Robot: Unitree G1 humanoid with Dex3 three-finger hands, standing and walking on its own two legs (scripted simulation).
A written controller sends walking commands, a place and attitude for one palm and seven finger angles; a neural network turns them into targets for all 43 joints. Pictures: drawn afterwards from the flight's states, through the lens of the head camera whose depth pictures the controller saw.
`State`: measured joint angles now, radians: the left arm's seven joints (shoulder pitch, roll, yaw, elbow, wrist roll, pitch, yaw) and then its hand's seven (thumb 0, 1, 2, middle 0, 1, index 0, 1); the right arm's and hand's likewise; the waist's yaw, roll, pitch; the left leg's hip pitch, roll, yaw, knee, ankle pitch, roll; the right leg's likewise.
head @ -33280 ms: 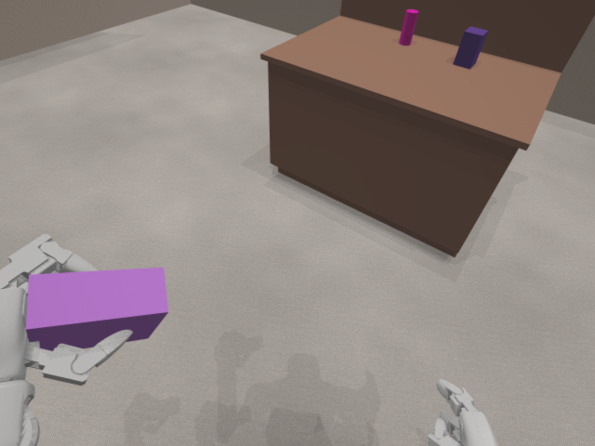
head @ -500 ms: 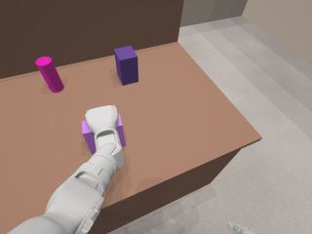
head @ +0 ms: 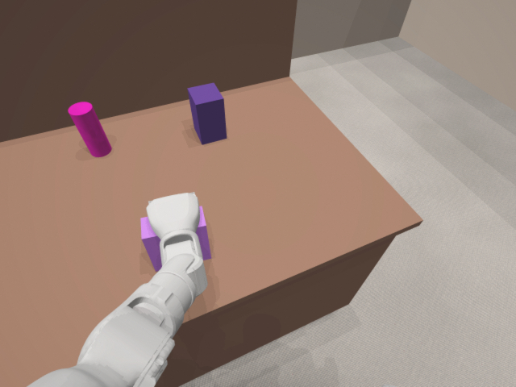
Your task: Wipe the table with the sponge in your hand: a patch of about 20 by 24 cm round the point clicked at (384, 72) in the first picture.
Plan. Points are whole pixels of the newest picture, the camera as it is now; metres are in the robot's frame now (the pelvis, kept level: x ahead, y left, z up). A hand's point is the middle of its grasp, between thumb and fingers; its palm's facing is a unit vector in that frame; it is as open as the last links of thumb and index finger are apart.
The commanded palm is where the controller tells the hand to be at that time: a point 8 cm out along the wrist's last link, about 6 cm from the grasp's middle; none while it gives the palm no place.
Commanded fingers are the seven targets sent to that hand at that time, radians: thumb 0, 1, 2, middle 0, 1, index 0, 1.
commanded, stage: wipe back along the third lane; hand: left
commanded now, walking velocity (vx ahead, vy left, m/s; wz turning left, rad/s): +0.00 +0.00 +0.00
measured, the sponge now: (179, 244) +0.38 +0.16 -0.06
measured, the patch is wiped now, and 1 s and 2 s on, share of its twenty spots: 1.00 1.00 1.00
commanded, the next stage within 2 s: slide back across to the middle lane in 1.16 s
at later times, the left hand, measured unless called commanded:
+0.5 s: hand (186, 243) +0.37 +0.14 -0.02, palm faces -0.11 +0.00 -0.99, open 9.3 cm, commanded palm +0.33 +0.12 +0.01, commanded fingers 0.00 0.10 1.30 -1.20 -1.60 -1.20 -1.60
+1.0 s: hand (186, 245) +0.36 +0.14 -0.02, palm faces -0.10 +0.00 -1.00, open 9.3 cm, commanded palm +0.32 +0.12 +0.01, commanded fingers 0.00 0.10 1.30 -1.20 -1.60 -1.20 -1.60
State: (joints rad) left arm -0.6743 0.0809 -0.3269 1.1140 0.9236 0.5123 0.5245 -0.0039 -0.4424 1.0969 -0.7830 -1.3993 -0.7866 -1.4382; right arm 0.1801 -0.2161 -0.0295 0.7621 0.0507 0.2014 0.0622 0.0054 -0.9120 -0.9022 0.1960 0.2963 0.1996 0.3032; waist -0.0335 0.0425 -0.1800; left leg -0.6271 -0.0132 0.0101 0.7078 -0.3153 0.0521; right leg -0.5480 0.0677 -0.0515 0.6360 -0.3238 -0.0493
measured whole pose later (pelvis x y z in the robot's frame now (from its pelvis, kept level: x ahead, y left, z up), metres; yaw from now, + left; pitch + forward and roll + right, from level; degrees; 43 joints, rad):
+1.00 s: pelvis +0.00 -0.02 +0.00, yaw +1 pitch +11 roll -1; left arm -0.55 0.07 -0.38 0.98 0.94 0.54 0.50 0.00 -0.43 1.09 -0.77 -1.40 -0.78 -1.44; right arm 0.14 -0.22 -0.03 0.73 0.06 0.24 0.06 0.01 -0.91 -0.90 0.20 0.30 0.20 0.30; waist 0.00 0.04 -0.18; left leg -0.58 -0.01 0.00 0.70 -0.32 0.03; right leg -0.51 0.08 -0.06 0.65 -0.34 -0.08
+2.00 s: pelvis +0.00 -0.02 +0.01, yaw +0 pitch +8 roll -1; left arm -0.29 0.20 -0.23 0.70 1.00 0.41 0.36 0.00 -0.44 1.08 -0.79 -1.39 -0.79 -1.43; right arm 0.11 -0.24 -0.01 0.66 0.07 0.19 -0.01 0.01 -0.91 -0.90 0.20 0.30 0.20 0.30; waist 0.01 0.05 -0.14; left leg -0.47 -0.01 0.01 0.64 -0.30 0.03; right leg -0.41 0.08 -0.05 0.59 -0.32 -0.08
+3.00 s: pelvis -0.04 -0.03 -0.03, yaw -1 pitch +19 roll -3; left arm -0.84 0.46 -0.03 1.25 1.02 0.27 0.36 0.02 -0.51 1.15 -0.83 -1.35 -0.84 -1.40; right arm 0.31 -0.27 0.00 0.74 0.07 0.08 0.01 0.01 -0.91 -0.90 0.20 0.30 0.20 0.30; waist -0.12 0.07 -0.17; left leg -0.91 0.03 -0.04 0.92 -0.33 0.02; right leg -0.83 0.12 -0.09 0.83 -0.33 -0.09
